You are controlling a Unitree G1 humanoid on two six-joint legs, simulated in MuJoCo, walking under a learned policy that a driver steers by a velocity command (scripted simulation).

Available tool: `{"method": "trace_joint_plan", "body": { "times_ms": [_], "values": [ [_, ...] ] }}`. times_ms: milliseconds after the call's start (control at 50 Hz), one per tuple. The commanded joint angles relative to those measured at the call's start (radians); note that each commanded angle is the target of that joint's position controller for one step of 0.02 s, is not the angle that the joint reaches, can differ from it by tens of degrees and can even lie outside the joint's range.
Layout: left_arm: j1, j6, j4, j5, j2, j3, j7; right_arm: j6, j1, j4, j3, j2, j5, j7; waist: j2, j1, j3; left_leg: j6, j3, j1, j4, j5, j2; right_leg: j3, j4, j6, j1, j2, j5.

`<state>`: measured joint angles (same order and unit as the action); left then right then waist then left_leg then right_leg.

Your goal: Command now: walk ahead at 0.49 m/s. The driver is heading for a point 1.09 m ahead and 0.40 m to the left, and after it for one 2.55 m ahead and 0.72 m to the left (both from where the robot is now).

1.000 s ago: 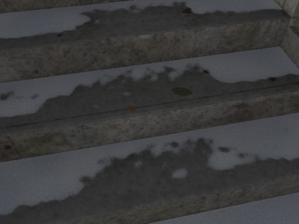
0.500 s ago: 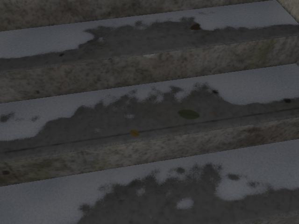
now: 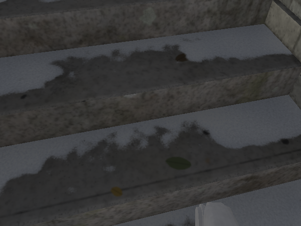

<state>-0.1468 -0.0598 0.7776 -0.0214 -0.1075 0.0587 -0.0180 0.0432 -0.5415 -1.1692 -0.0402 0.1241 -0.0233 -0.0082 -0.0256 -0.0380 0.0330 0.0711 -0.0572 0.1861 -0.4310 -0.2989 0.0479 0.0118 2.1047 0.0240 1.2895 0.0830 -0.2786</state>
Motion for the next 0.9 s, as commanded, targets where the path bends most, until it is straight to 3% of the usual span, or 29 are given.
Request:
{"method": "trace_joint_plan", "body": {
  "times_ms": [20, 80, 100, 120, 140, 180, 200, 220, 240, 260, 280, 300, 340, 380, 440, 540, 620, 640, 680, 700, 720, 740, 760, 780, 800, 820, 840, 860, 900],
  "values": [
    [0.179, -0.044, -0.178, 0.004, 0.031, 0.054, 0.011, -0.003, -0.049, 0.043, 0.014, 0.137, 0.016, 0.037, 0.057, 0.010, -0.135, 0.119, 0.268, -0.078, 0.215, 0.008, -0.271, -0.010, -0.043, -0.019, 0.317, 0.033, -0.002],
    [0.353, -0.056, -0.298, 0.024, 0.015, 0.084, 0.042, -0.024, -0.137, 0.039, 0.006, 0.122, 0.035, 0.069, 0.039, -0.040, -0.068, 0.136, 0.234, 0.024, 0.382, 0.179, -0.263, -0.181, -0.448, -0.030, 0.017, 0.073, 0.122],
    [0.452, -0.056, -0.353, 0.031, 0.068, 0.111, 0.043, -0.025, -0.169, 0.022, 0.019, 0.152, 0.065, 0.083, 0.070, -0.055, -0.057, 0.149, 0.245, 0.075, 0.503, 0.254, -0.308, -0.167, -0.624, -0.009, -0.202, 0.086, 0.008],
    [0.409, -0.066, -0.347, 0.010, 0.026, 0.092, 0.049, -0.011, -0.085, 0.044, 0.008, 0.151, 0.075, 0.076, 0.068, 0.019, -0.028, 0.129, 0.145, 0.133, 0.471, 0.710, -0.257, -0.258, -0.805, 0.030, -0.509, 0.018, -0.039],
    [0.341, -0.074, -0.333, 0.008, -0.026, 0.065, 0.047, 0.007, -0.144, 0.036, 0.017, 0.208, 0.050, 0.058, 0.180, 0.042, 0.093, 0.142, 0.130, 0.048, 0.354, 1.260, -0.267, -0.334, -0.796, 0.047, -0.696, -0.095, -0.122],
    [-0.016, -0.062, -0.234, 0.004, -0.182, -0.018, 0.051, 0.000, -0.054, 0.052, 0.049, 0.327, 0.011, 0.048, 0.379, 0.267, 0.272, 0.111, 0.094, -0.336, -0.010, 1.956, -0.306, -0.184, -1.020, 0.120, -0.810, -0.137, -0.136],
    [-0.233, -0.055, -0.147, 0.029, -0.258, -0.049, 0.063, 0.004, 0.019, 0.088, 0.061, 0.333, -0.002, 0.057, 0.343, 0.348, 0.379, 0.111, 0.140, -0.203, -0.279, 1.871, -0.291, 0.113, -1.113, 0.188, -1.078, -0.053, -0.116],
    [-0.405, -0.036, -0.029, 0.070, -0.379, -0.101, 0.058, 0.035, -0.045, 0.115, 0.039, 0.141, 0.003, 0.024, -0.202, 0.291, 0.516, 0.070, 0.150, 0.242, -0.712, 1.033, -0.065, 0.715, -1.521, 0.364, -1.451, 0.237, -0.184],
    [-0.470, -0.013, 0.028, 0.093, -0.362, -0.100, 0.023, 0.072, -0.016, 0.076, 0.050, 0.111, -0.017, -0.027, -0.287, 0.297, 0.571, 0.059, 0.369, 0.383, -1.221, 0.180, 0.109, 1.158, -1.851, 0.395, -1.479, 0.354, -0.249],
    [-0.367, -0.007, 0.069, 0.059, -0.255, -0.074, 0.017, 0.085, 0.100, 0.156, 0.061, 0.063, 0.020, -0.064, -0.153, 0.224, 0.351, 0.086, 0.467, 0.573, -1.508, 0.135, 0.074, 1.005, -1.853, 0.279, -1.300, 0.383, -0.353],
    [-0.267, -0.004, 0.119, 0.033, -0.124, -0.038, 0.035, 0.067, 0.292, 0.281, 0.036, 0.008, 0.038, -0.064, -0.089, 0.153, 0.109, 0.116, 0.348, 0.703, -1.596, 0.134, 0.026, 0.741, -1.786, 0.198, -1.072, 0.337, -0.389],
    [-0.153, -0.014, 0.169, 0.044, -0.015, -0.012, 0.054, 0.048, 0.370, 0.359, 0.030, 0.017, 0.036, -0.052, 0.009, 0.064, -0.051, 0.138, 0.288, 0.767, -1.642, 0.144, -0.011, 0.452, -1.740, 0.137, -0.867, 0.276, -0.273],
    [-0.087, -0.019, 0.225, 0.058, 0.067, 0.000, 0.076, 0.016, 0.245, 0.364, 0.001, -0.037, 0.050, -0.044, 0.038, -0.061, -0.060, 0.179, 0.288, 0.820, -1.691, 0.236, -0.050, 0.108, -1.702, 0.006, -0.829, 0.167, -0.025],
    [-0.070, -0.016, 0.238, 0.068, 0.038, -0.010, 0.081, -0.005, 0.190, 0.339, -0.018, -0.055, 0.076, -0.037, 0.021, -0.090, -0.090, 0.151, 0.271, 0.909, -1.632, 0.257, -0.054, -0.067, -1.743, 0.005, -0.809, 0.135, 0.040],
    [-0.104, -0.028, 0.261, 0.104, -0.015, 0.003, 0.073, -0.027, 0.268, 0.350, -0.016, -0.028, 0.046, -0.005, -0.027, -0.074, -0.083, 0.081, 0.142, 0.934, -1.667, 0.417, -0.025, -0.190, -1.805, 0.039, -0.737, 0.109, 0.115],
    [-0.321, -0.010, 0.321, 0.079, -0.072, 0.004, 0.032, -0.033, 0.441, 0.430, -0.022, -0.025, 0.040, 0.010, -0.066, 0.039, -0.107, 0.046, 0.156, 1.308, -1.769, 0.349, -0.048, -0.118, -1.797, 0.034, -1.093, 0.188, 0.143],
    [-0.443, -0.003, 0.320, 0.068, -0.124, -0.013, -0.027, -0.017, 0.661, 0.558, -0.045, -0.008, 0.054, -0.022, -0.058, 0.097, -0.107, 0.015, 0.089, 1.415, -1.503, 0.265, -0.116, -0.100, -1.909, 0.029, -1.283, 0.237, 0.127],
    [-0.431, -0.003, 0.317, 0.055, -0.187, -0.035, -0.047, -0.019, 0.703, 0.583, -0.063, -0.032, 0.054, -0.037, -0.084, 0.088, -0.098, 0.014, 0.012, 1.336, -1.398, 0.128, -0.179, -0.118, -2.037, 0.057, -1.278, 0.277, 0.181],
    [-0.468, 0.016, 0.328, 0.035, -0.188, -0.050, -0.064, -0.015, 0.819, 0.629, -0.073, -0.041, 0.039, -0.058, -0.013, 0.117, -0.116, 0.023, -0.071, 1.228, -1.199, 0.020, -0.201, -0.181, -2.081, 0.065, -1.343, 0.260, 0.302],
    [-0.422, 0.016, 0.315, 0.016, -0.158, -0.040, -0.058, -0.006, 0.805, 0.609, -0.066, -0.051, 0.041, -0.068, 0.030, 0.087, -0.082, 0.059, -0.152, 1.050, -1.098, -0.013, -0.154, -0.266, -2.031, 0.050, -1.335, 0.222, 0.651],
    [-0.400, 0.013, 0.302, 0.007, -0.224, -0.053, -0.052, 0.005, 0.776, 0.619, -0.071, -0.062, 0.043, -0.080, -0.037, 0.048, -0.054, 0.089, -0.212, 0.822, -0.943, -0.084, -0.126, -0.301, -1.997, 0.064, -1.271, 0.241, 1.011],
    [-0.423, 0.014, 0.320, 0.030, -0.236, -0.046, -0.049, 0.016, 0.712, 0.614, -0.051, -0.027, 0.039, -0.080, -0.148, -0.013, 0.029, 0.124, -0.312, 0.596, -0.977, -0.121, -0.001, -0.311, -1.854, 0.086, -1.245, 0.247, 1.850],
    [-0.407, 0.014, 0.292, 0.036, -0.308, -0.063, -0.045, 0.017, 0.546, 0.565, -0.013, 0.049, 0.037, -0.079, -0.278, -0.087, 0.116, 0.163, -0.274, 0.484, -0.861, -0.193, 0.052, -0.282, -1.684, 0.116, -1.360, 0.267, 2.107],
    [-0.339, 0.009, 0.239, 0.036, -0.324, -0.069, -0.037, 0.011, 0.400, 0.517, 0.035, 0.153, 0.036, -0.081, -0.304, -0.161, 0.201, 0.206, -0.171, 0.316, -0.652, -0.164, 0.093, -0.274, -1.471, 0.113, -1.381, 0.234, 2.097],
    [-0.326, -0.014, 0.164, 0.048, -0.302, -0.066, -0.017, -0.008, 0.248, 0.491, 0.080, 0.267, 0.019, -0.071, -0.133, -0.193, 0.330, 0.290, 0.242, -0.102, -0.522, -0.174, -0.048, -0.221, -1.170, 0.071, -1.002, 0.156, 1.789],
    [-0.256, -0.062, 0.118, 0.044, -0.193, -0.046, 0.029, -0.033, 0.162, 0.435, 0.117, 0.373, 0.015, -0.038, 0.241, -0.144, 0.414, 0.383, 0.876, -0.274, 0.006, -0.433, -0.250, -0.109, -0.800, 0.010, -0.745, -0.105, 0.305],
    [-0.214, -0.092, 0.108, 0.024, -0.206, -0.077, 0.065, -0.028, 0.136, 0.405, 0.106, 0.326, -0.014, -0.009, 0.216, -0.109, 0.434, 0.309, 1.102, -0.262, 0.202, -0.508, -0.307, 0.153, -0.439, 0.030, -0.642, -0.140, 0.139],
    [-0.105, -0.090, 0.028, 0.007, -0.160, -0.084, 0.073, -0.019, 0.145, 0.357, 0.076, 0.220, -0.011, -0.013, 0.145, -0.055, 0.237, 0.211, 1.017, -0.104, 0.202, -0.474, -0.290, 0.175, -0.272, 0.058, -0.521, -0.114, 0.162],
    [0.051, -0.095, -0.102, 0.048, -0.089, -0.055, 0.057, 0.016, 0.220, 0.303, 0.032, 0.054, 0.007, -0.043, -0.038, 0.039, -0.019, 0.117, 0.654, 0.197, 0.067, -0.245, -0.201, 0.126, -0.126, 0.139, -0.355, -0.056, 0.175]
  ]
}}
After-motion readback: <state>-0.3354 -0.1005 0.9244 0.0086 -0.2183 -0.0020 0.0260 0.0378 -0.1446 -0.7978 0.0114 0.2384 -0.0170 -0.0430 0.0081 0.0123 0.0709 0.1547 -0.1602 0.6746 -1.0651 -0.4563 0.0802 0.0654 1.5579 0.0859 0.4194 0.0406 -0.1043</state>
